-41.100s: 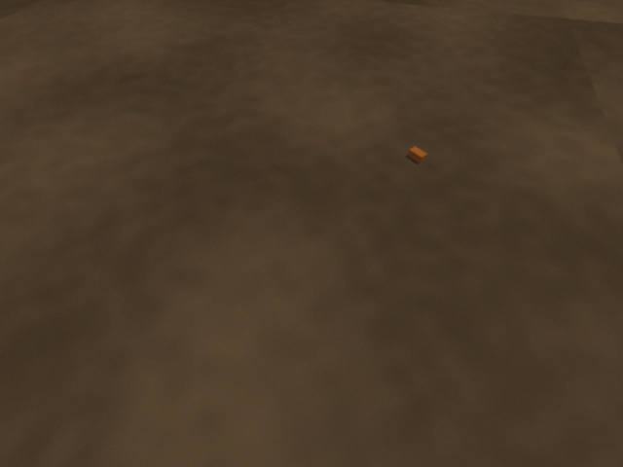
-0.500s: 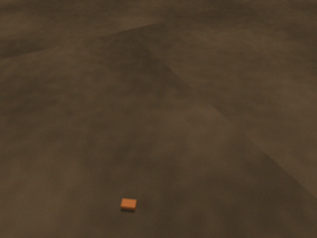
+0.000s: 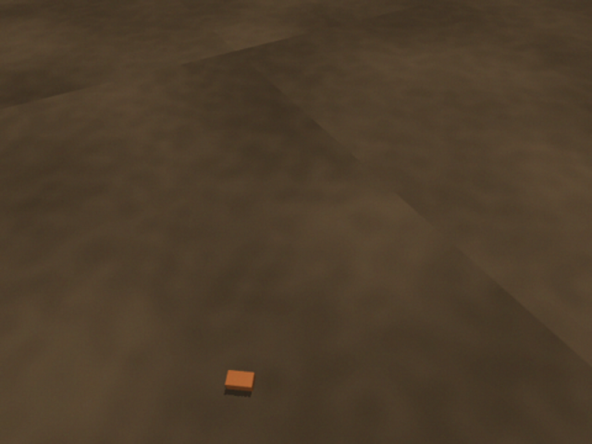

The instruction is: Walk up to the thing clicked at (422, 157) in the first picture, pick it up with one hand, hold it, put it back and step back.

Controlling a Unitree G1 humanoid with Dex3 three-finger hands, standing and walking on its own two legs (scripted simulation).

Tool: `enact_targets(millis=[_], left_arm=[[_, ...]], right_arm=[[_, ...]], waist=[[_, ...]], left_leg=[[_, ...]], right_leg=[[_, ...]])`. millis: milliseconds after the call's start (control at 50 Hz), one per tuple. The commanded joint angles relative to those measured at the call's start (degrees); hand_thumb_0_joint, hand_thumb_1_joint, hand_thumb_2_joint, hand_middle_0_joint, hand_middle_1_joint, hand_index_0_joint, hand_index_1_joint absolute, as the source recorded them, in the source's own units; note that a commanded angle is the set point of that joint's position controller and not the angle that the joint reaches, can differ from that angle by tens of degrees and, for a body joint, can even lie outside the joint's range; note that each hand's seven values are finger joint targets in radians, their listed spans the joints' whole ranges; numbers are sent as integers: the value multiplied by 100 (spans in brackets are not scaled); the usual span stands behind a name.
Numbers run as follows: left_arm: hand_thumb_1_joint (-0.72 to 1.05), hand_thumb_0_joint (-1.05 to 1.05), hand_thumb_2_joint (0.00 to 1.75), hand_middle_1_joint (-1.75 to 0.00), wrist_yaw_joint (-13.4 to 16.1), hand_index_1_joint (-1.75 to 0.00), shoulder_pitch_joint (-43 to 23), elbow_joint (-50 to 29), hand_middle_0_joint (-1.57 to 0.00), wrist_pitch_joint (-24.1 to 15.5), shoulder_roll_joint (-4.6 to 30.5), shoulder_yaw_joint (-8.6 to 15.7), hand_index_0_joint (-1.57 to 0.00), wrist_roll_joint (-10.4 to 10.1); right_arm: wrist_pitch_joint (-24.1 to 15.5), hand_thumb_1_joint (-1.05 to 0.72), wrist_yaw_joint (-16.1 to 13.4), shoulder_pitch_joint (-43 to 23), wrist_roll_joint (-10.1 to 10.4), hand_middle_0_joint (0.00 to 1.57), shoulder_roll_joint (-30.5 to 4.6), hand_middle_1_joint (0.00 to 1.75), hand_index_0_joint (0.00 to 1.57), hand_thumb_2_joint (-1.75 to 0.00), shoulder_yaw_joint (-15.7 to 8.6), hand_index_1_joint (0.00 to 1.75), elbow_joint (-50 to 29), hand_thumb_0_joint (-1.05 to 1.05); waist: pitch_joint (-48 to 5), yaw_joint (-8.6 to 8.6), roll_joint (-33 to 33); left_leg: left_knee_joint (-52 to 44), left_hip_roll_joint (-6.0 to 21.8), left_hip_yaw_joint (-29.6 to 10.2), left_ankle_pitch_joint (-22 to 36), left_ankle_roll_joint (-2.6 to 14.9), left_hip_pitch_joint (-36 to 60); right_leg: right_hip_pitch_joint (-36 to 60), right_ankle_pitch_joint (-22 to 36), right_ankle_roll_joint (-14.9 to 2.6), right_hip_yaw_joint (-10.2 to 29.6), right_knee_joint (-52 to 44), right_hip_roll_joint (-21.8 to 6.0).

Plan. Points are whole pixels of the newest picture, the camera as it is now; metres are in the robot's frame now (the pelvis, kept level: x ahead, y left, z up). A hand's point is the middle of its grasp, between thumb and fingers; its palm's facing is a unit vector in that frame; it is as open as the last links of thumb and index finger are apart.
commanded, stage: stand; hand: left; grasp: from above
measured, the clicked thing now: (240, 380) +0.48 +0.23 -0.76
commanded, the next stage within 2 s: step back in 0.84 s
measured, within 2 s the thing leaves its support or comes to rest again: neither
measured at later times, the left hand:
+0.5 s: hand out of the picture +0.08 +0.24 -0.16, palm faces +0.02 -0.94 -0.34, open 7.4 cm
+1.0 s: hand out of the picture +0.07 +0.27 -0.16, palm faces +0.02 -0.93 -0.37, open 7.4 cm
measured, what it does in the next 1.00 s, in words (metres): stands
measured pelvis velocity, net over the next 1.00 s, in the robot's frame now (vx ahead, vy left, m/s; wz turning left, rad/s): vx -0.03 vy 0.00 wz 0.00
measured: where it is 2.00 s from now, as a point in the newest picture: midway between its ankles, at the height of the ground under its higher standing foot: outside the picture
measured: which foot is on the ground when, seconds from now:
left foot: down 0.00-1.00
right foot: down 0.00-1.00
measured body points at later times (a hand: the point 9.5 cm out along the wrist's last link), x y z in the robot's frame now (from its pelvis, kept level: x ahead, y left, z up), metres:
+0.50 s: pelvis +0.00 -0.01 +0.00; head +0.01 -0.01 +0.45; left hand +0.07 +0.29 -0.13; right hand +0.08 -0.30 -0.14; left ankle +0.00 +0.13 -0.75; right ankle -0.01 -0.13 -0.75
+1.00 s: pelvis -0.03 +0.00 -0.01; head +0.02 +0.00 +0.44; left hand +0.07 +0.31 -0.13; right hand +0.07 -0.31 -0.14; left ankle -0.01 +0.13 -0.73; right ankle -0.01 -0.13 -0.75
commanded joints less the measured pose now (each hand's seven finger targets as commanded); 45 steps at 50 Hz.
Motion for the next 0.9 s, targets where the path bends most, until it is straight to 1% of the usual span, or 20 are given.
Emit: enact_targets(millis=[0,20,40,80,160,200,220,260,300,400,440,500,580,640,660,760,800,820,860,880], left_arm=[[90,0,90,-30,61,-30,-226,-331,-20,-117,1173,204,-20,24],[90,0,90,-30,58,-30,-216,-348,-20,-118,1180,202,-20,19],[90,0,90,-30,48,-30,-192,-330,-20,-115,1156,189,-20,13],[90,0,90,-30,47,-30,-217,-339,-20,-115,1179,198,-20,14],[90,0,90,-30,47,-30,-230,-344,-20,-125,1178,184,-20,20],[90,0,90,-30,46,-30,-224,-375,-20,-137,1211,191,-20,22],[90,0,90,-30,41,-30,-187,-359,-20,-140,1209,180,-20,19],[90,0,90,-30,42,-30,-258,-382,-20,-145,1235,189,-20,16],[90,0,90,-30,44,-30,-253,-377,-20,-137,1224,192,-20,20],[90,0,90,-30,32,-30,-225,-396,-20,-144,1251,193,-20,9],[90,0,90,-30,29,-30,-230,-391,-20,-144,1250,183,-20,12],[90,0,90,-30,23,-30,-213,-430,-20,-160,1243,173,-20,7],[90,0,90,-30,24,-30,-201,-431,-20,-147,1271,175,-20,8],[90,0,90,-30,29,-30,-186,-436,-20,-156,1267,159,-20,10],[90,0,90,-30,26,-30,-206,-437,-20,-165,1267,156,-20,3],[90,0,90,-30,11,-30,-196,-440,-20,-164,1290,147,-20,8],[90,0,90,-30,9,-30,-175,-430,-20,-149,1298,157,-20,2],[90,0,90,-30,31,-30,-155,-561,-20,-107,1821,452,-20,-106],[90,0,90,-30,66,-30,-34,-731,-20,-76,1779,505,-20,-136],[90,0,90,-30,73,-30,-79,-849,-20,-63,1794,536,-20,-130]], right_arm=[[-93,-90,-46,-170,-6,20,-1088,30,20,-90,-214,30,-318,0],[-95,-90,-49,-172,-11,20,-1122,30,20,-90,-221,30,-324,0],[-94,-90,-45,-151,10,20,-1125,30,20,-90,-207,30,-301,0],[-99,-90,-46,-167,7,20,-1113,30,20,-90,-199,30,-307,0],[-88,-90,-29,-217,7,20,-1126,30,20,-90,-203,30,-311,0],[-97,-90,-36,-171,7,20,-1178,30,20,-90,-221,30,-327,0],[-86,-90,-25,-225,14,20,-1114,30,20,-90,-198,30,-309,0],[-91,-90,-19,-196,14,20,-1122,30,20,-90,-190,30,-324,0],[-75,-90,-21,-244,8,20,-1163,30,20,-90,-206,30,-326,0],[-94,-90,-17,-202,7,20,-1157,30,20,-90,-201,30,-330,0],[-89,-90,-15,-206,8,20,-1181,30,20,-90,-204,30,-339,0],[-109,-90,-12,-202,18,20,-1199,30,20,-90,-199,30,-346,0],[-98,-90,-14,-201,11,20,-1198,30,20,-90,-193,30,-346,0],[-81,-90,-9,-200,17,20,-1176,30,20,-90,-193,30,-339,0],[-80,-90,-6,-128,12,20,-1196,30,20,-90,-193,30,-335,0],[-83,-90,9,-149,17,20,-1233,30,20,-90,-191,30,-324,0],[-76,-90,9,-169,15,20,-1225,30,20,-90,-196,30,-319,0],[12,-90,57,-401,65,20,-1532,30,20,-90,-319,30,-552,0],[59,-90,61,-223,145,20,-1386,30,20,-90,-324,30,-702,0],[93,-90,65,-134,162,20,-1386,30,20,-90,-353,30,-779,0]], waist=[[-492,-9,-137],[-551,-7,-107],[-484,-17,-44],[-555,-19,-67],[-427,0,-150],[-593,-30,-116],[-452,0,-137],[-485,-50,-99],[-454,-22,-80],[-538,-9,-140],[-487,-28,-106],[-599,-29,-55],[-543,-34,-105],[-500,-19,-196],[-511,-66,-190],[-432,-48,-29],[-363,-32,-48],[179,-32,-210],[-350,-73,-296],[-583,-103,-409]], left_leg=[[-223,609,-412,1296,193,-48],[-213,617,-402,1433,193,16],[-245,587,-383,1234,177,-32],[-219,619,-382,1324,194,23],[-276,616,-415,1210,173,-109],[-213,633,-382,1425,196,10],[-247,605,-397,1248,173,-36],[-270,601,-382,1166,172,-76],[-294,603,-403,949,193,-141],[-292,633,-400,1225,188,-64],[-309,624,-407,1068,190,-105],[-225,644,-380,1416,191,42],[-264,643,-394,1234,193,59],[-251,638,-395,1284,182,15],[-292,630,-386,1168,171,-54],[-319,635,-387,941,183,-129],[-392,607,-410,709,178,-183],[368,486,-427,1741,307,-586],[995,316,-197,1973,320,-543],[1358,192,-100,1786,327,-558]], right_leg=[[226,957,-142,479,-233,-573],[240,1096,-154,489,-210,-584],[199,934,-135,497,-260,-569],[231,1038,-158,510,-223,-593],[223,873,-142,481,-267,-569],[281,1139,-153,503,-236,-599],[176,992,-144,467,-289,-567],[222,936,-139,500,-277,-581],[198,725,-154,494,-312,-582],[257,934,-186,485,-234,-596],[219,770,-174,489,-301,-585],[253,1203,-178,519,-231,-613],[129,953,-163,495,-269,-585],[179,1094,-166,460,-255,-583],[217,972,-163,492,-287,-591],[180,745,-178,535,-321,-599],[117,463,-174,508,-354,-563],[-216,1776,-248,678,109,-577],[5,2499,-517,722,338,-731],[44,2586,-694,839,360,-904]])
